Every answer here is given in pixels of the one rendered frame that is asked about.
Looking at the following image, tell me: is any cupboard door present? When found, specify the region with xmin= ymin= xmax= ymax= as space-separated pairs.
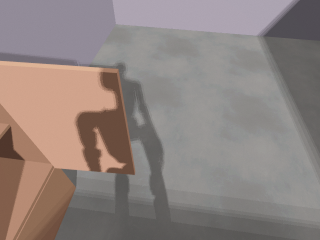
xmin=0 ymin=61 xmax=136 ymax=175

